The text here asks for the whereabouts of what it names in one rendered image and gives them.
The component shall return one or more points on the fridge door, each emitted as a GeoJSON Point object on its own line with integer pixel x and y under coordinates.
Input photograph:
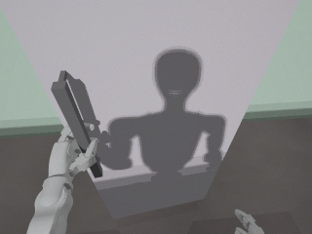
{"type": "Point", "coordinates": [166, 83]}

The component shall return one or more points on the left robot forearm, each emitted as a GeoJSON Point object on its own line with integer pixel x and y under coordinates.
{"type": "Point", "coordinates": [52, 206]}

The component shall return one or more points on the right robot hand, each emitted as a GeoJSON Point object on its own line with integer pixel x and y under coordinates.
{"type": "Point", "coordinates": [248, 222]}

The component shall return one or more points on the left robot hand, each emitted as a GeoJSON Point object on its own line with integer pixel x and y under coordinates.
{"type": "Point", "coordinates": [65, 152]}

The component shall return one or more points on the handle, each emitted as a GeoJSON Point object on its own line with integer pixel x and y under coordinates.
{"type": "Point", "coordinates": [69, 109]}

